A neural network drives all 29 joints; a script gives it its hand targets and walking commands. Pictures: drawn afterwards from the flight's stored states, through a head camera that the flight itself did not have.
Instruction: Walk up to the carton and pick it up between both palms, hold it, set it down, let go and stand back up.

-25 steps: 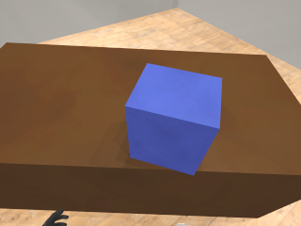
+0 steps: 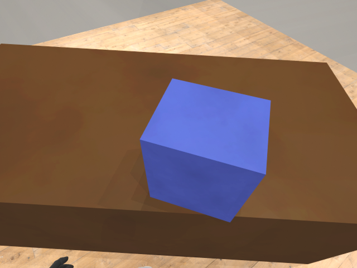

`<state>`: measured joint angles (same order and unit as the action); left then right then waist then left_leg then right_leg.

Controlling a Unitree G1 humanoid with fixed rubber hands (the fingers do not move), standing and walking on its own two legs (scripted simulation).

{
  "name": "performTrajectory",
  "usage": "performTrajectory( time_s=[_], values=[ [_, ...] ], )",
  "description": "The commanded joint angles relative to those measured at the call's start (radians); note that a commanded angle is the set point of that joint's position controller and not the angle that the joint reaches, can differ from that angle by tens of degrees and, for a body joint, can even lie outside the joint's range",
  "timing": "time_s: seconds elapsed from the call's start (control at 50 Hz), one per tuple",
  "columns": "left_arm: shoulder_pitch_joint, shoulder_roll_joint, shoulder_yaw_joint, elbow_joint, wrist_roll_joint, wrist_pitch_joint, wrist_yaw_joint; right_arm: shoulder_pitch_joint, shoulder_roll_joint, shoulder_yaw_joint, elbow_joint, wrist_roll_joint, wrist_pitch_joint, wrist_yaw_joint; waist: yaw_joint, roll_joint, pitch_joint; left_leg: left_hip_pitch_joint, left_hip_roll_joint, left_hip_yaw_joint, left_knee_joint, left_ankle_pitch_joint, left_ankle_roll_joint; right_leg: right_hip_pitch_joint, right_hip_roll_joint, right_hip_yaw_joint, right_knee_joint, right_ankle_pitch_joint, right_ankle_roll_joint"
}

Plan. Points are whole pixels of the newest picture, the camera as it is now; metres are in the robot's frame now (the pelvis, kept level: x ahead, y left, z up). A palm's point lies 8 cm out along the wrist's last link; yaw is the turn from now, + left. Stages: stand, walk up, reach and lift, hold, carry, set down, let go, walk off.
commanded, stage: walk up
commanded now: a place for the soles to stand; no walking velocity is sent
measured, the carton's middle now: (202, 154) +0.38 -0.02 +0.03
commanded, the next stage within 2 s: reach and lift in 1.48 s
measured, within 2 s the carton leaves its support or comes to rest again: neither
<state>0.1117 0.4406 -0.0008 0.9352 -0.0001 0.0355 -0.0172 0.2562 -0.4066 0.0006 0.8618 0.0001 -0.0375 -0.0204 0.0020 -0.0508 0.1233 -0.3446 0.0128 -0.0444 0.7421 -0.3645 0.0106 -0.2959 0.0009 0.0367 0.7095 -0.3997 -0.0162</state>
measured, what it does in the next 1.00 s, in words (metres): stands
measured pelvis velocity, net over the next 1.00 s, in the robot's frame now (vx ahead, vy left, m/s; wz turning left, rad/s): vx -0.02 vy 0.01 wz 0.00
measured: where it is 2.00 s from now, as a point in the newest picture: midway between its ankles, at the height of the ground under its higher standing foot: outside the picture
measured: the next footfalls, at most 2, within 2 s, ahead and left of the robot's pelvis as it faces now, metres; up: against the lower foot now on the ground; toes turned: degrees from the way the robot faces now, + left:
none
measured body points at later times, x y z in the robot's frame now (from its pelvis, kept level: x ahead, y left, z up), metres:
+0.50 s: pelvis -0.02 +0.00 +0.01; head +0.01 +0.00 +0.46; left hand +0.10 +0.30 -0.11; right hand +0.04 -0.31 -0.11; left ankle +0.00 +0.14 -0.71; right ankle +0.00 -0.13 -0.71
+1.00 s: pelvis -0.02 +0.01 +0.02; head +0.00 +0.02 +0.46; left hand +0.09 +0.31 -0.12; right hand +0.05 -0.30 -0.10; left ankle +0.00 +0.14 -0.71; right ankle +0.00 -0.13 -0.71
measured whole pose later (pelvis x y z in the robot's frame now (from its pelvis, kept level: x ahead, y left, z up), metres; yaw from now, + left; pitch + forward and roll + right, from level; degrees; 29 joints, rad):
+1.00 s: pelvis -0.02 +0.01 +0.02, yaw +0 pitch -4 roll -1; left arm 0.08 0.38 0.00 1.00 0.00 -0.01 -0.01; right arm 0.15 -0.36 0.00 1.03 0.00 -0.03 0.00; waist 0.00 -0.02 0.12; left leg -0.25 0.01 -0.05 0.61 -0.29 0.00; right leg -0.23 0.00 0.03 0.57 -0.27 0.00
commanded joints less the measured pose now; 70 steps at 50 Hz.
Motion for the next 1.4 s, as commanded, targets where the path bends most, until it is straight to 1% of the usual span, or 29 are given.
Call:
performTrajectory(
  time_s=[0.0, 0.02, 0.04, 0.06, 0.1, 0.12, 0.2, 0.34, 0.4, 0.46, 0.5, 0.54, 0.62, 0.7, 0.72, 0.74, 0.82, 0.88, 0.92, 0.98, 1.04, 1.08, 1.16, 1.18, 1.22, 1.24, 1.26, 1.34, 1.38],
  values=[
    [0.047, 0.198, 0.091, -0.045, 0.021, -0.065, 0.034, -0.029, -0.114, -0.044, -0.044, 0.004, 0.001, -0.008, -0.023, 0.015, -0.145, -0.086, 0.032, -0.045, 0.028, 0.215, 0.001, 0.165, -0.257, 0.385, -0.351, 0.303, -0.112],
    [0.003, 0.208, 0.077, -0.035, 0.016, -0.076, 0.025, -0.015, -0.164, -0.066, -0.009, 0.011, 0.014, -0.012, -0.028, -0.016, -0.153, -0.004, 0.014, 0.000, 0.017, -0.114, -0.001, 0.087, -0.311, 0.347, -0.309, 0.387, -0.186],
    [-0.002, 0.245, 0.083, -0.043, 0.018, -0.086, 0.026, -0.009, -0.176, -0.068, -0.002, 0.014, 0.023, -0.007, -0.021, -0.088, -0.161, -0.005, 0.010, -0.040, 0.033, -0.179, 0.018, 0.093, -0.307, 0.387, -0.297, 0.417, -0.189],
    [-0.046, 0.186, 0.069, -0.056, 0.012, -0.084, 0.029, -0.033, -0.192, -0.066, 0.007, 0.010, 0.018, -0.009, -0.033, -0.036, -0.135, 0.006, 0.015, -0.027, -0.019, -0.120, 0.016, 0.109, -0.283, 0.344, -0.276, 0.456, -0.199],
    [-0.035, 0.187, 0.075, -0.046, 0.009, -0.081, 0.028, 0.005, -0.185, -0.082, 0.012, -0.005, 0.000, -0.004, -0.029, -0.099, -0.175, 0.082, 0.035, 0.005, -0.133, 0.104, 0.011, 0.115, -0.225, 0.223, -0.198, 0.544, -0.139],
    [-0.012, 0.186, 0.073, -0.045, 0.003, -0.079, 0.028, -0.006, -0.196, -0.074, 0.026, -0.004, -0.009, -0.001, -0.019, -0.015, -0.184, 0.133, 0.045, -0.028, -0.181, 0.222, 0.017, 0.090, -0.200, 0.218, -0.189, 0.527, -0.116],
    [-0.029, 0.151, 0.073, -0.030, -0.006, -0.061, 0.026, -0.061, -0.188, -0.062, 0.051, 0.004, -0.020, 0.004, -0.003, 0.002, -0.164, 0.095, 0.113, -0.148, -0.247, 0.337, 0.063, 0.095, -0.076, 0.085, -0.157, 0.295, -0.048],
    [-0.051, 0.135, 0.062, -0.002, 0.001, -0.058, 0.023, -0.138, -0.183, -0.061, 0.068, 0.000, -0.015, 0.013, 0.008, 0.081, -0.139, 0.071, 0.098, -0.110, -0.284, 0.191, 0.053, 0.078, -0.084, 0.107, -0.196, 0.205, -0.054],
    [-0.069, 0.125, 0.059, 0.020, 0.004, -0.054, 0.020, -0.112, -0.201, -0.057, 0.097, 0.007, -0.018, 0.010, 0.012, 0.008, -0.148, 0.078, 0.094, -0.144, -0.315, 0.116, 0.056, 0.082, -0.101, 0.123, -0.243, 0.109, -0.053],
    [-0.059, 0.118, 0.055, 0.018, 0.002, -0.060, 0.016, -0.151, -0.177, -0.057, 0.100, -0.004, -0.008, 0.017, 0.016, 0.073, -0.155, 0.054, 0.097, -0.139, -0.328, 0.098, 0.052, 0.101, -0.097, 0.119, -0.264, 0.058, -0.048],
    [-0.073, 0.146, 0.053, 0.021, 0.008, -0.066, 0.018, -0.160, -0.159, -0.057, 0.112, 0.001, -0.005, 0.015, -0.007, -0.028, -0.100, 0.093, 0.053, -0.075, -0.277, 0.068, 0.032, -0.011, -0.122, 0.172, -0.357, -0.028, -0.055],
    [-0.103, 0.165, 0.061, 0.015, 0.011, -0.067, 0.017, -0.106, -0.179, -0.059, 0.127, -0.004, -0.003, 0.015, -0.031, -0.006, -0.145, 0.149, 0.056, -0.054, -0.267, 0.117, 0.037, -0.013, -0.143, 0.186, -0.335, 0.005, -0.060],
    [-0.057, 0.133, 0.049, 0.045, -0.004, -0.060, 0.020, -0.173, -0.204, -0.058, 0.134, -0.002, -0.011, 0.019, 0.006, 0.083, -0.196, 0.101, 0.121, -0.154, -0.365, 0.136, 0.058, 0.117, -0.062, 0.077, -0.223, 0.156, -0.030],
    [-0.062, 0.149, 0.056, 0.034, 0.009, -0.067, 0.020, -0.158, -0.160, -0.054, 0.141, 0.007, 0.003, 0.015, -0.002, -0.049, -0.161, 0.078, 0.058, -0.076, -0.280, 0.111, 0.033, 0.111, -0.140, 0.147, -0.335, 0.132, -0.051],
    [-0.052, 0.159, 0.058, 0.048, 0.008, -0.068, 0.021, -0.122, -0.154, -0.053, 0.143, 0.005, 0.003, 0.013, -0.010, -0.002, -0.154, 0.124, 0.049, -0.062, -0.264, 0.128, 0.017, 0.083, -0.157, 0.205, -0.356, 0.159, -0.063],
    [-0.108, 0.141, 0.048, 0.034, 0.004, -0.067, 0.021, -0.083, -0.153, -0.052, 0.152, 0.006, -0.003, 0.014, -0.035, -0.034, -0.190, 0.162, 0.057, -0.080, -0.292, 0.143, 0.019, 0.088, -0.150, 0.158, -0.339, 0.185, -0.057],
    [-0.061, 0.125, 0.045, 0.043, 0.005, -0.067, 0.022, -0.164, -0.182, -0.055, 0.136, 0.003, -0.003, 0.019, 0.007, 0.069, -0.192, 0.138, 0.113, -0.117, -0.315, 0.244, 0.043, 0.117, -0.109, 0.092, -0.271, 0.251, -0.031],
    [-0.067, 0.127, 0.048, 0.052, -0.007, -0.063, 0.022, -0.160, -0.188, -0.047, 0.150, 0.005, -0.011, 0.010, 0.014, 0.031, -0.190, 0.118, 0.107, -0.140, -0.347, 0.250, 0.050, 0.150, -0.092, 0.094, -0.265, 0.221, -0.032],
    [-0.066, 0.113, 0.035, 0.055, -0.009, -0.060, 0.020, -0.179, -0.189, -0.046, 0.140, 0.001, -0.014, 0.010, 0.007, 0.085, -0.192, 0.171, 0.113, -0.126, -0.366, 0.245, 0.039, 0.132, -0.099, 0.090, -0.275, 0.230, -0.030],
    [-0.078, 0.115, 0.047, 0.048, -0.003, -0.061, 0.015, -0.167, -0.169, -0.046, 0.148, -0.004, -0.014, 0.011, 0.005, 0.023, -0.160, 0.130, 0.115, -0.116, -0.369, 0.224, 0.036, 0.119, -0.099, 0.098, -0.270, 0.211, -0.030],
    [-0.055, 0.120, 0.047, 0.058, 0.007, -0.067, 0.015, -0.191, -0.168, -0.051, 0.134, -0.012, -0.005, 0.019, 0.015, 0.092, -0.167, 0.086, 0.107, -0.142, -0.406, 0.050, 0.053, 0.147, -0.086, 0.079, -0.283, 0.111, -0.026],
    [-0.068, 0.142, 0.051, 0.055, 0.004, -0.067, 0.013, -0.202, -0.166, -0.054, 0.141, -0.008, -0.001, 0.016, 0.021, 0.023, -0.105, 0.053, 0.085, -0.129, -0.402, -0.026, 0.041, 0.106, -0.101, 0.108, -0.344, -0.026, -0.041],
    [-0.074, 0.137, 0.049, 0.032, 0.003, -0.074, 0.009, -0.171, -0.164, -0.059, 0.154, -0.016, -0.011, 0.021, -0.012, 0.031, -0.189, 0.156, 0.075, -0.093, -0.374, 0.112, 0.032, 0.123, -0.107, 0.113, -0.305, 0.174, -0.032],
    [-0.050, 0.134, 0.040, 0.040, -0.005, -0.071, 0.011, -0.161, -0.181, -0.052, 0.162, -0.013, -0.014, 0.017, 0.003, 0.105, -0.218, 0.166, 0.102, -0.120, -0.373, 0.191, 0.044, 0.142, -0.096, 0.093, -0.271, 0.238, -0.024],
    [-0.058, 0.128, 0.042, 0.054, 0.000, -0.072, 0.021, -0.188, -0.163, -0.055, 0.149, -0.007, -0.014, 0.024, -0.001, 0.047, -0.179, 0.155, 0.109, -0.105, -0.351, 0.269, 0.035, 0.127, -0.086, 0.074, -0.266, 0.275, -0.025],
    [-0.049, 0.128, 0.044, 0.034, 0.001, -0.077, 0.023, -0.166, -0.156, -0.059, 0.162, -0.001, -0.009, 0.019, 0.006, 0.006, -0.228, 0.177, 0.101, -0.098, -0.334, 0.230, 0.037, 0.131, -0.105, 0.090, -0.277, 0.238, -0.035],
    [-0.032, 0.123, 0.041, 0.049, -0.002, -0.071, 0.022, -0.164, -0.179, -0.056, 0.152, -0.002, -0.007, 0.018, 0.002, 0.062, -0.221, 0.212, 0.102, -0.100, -0.335, 0.218, 0.035, 0.091, -0.111, 0.092, -0.285, 0.244, -0.034],
    [-0.042, 0.132, 0.054, 0.052, 0.004, -0.075, 0.020, -0.158, -0.165, -0.058, 0.148, -0.006, -0.006, 0.019, 0.011, 0.082, -0.220, 0.165, 0.087, -0.111, -0.346, 0.259, 0.038, 0.164, -0.105, 0.091, -0.285, 0.263, -0.036],
    [-0.074, 0.157, 0.048, 0.040, 0.003, -0.072, 0.018, -0.171, -0.164, -0.056, 0.157, -0.003, -0.002, 0.013, 0.001, 0.039, -0.201, 0.177, 0.081, -0.085, -0.353, 0.222, 0.032, 0.126, -0.123, 0.107, -0.299, 0.209, -0.040]
  ],
)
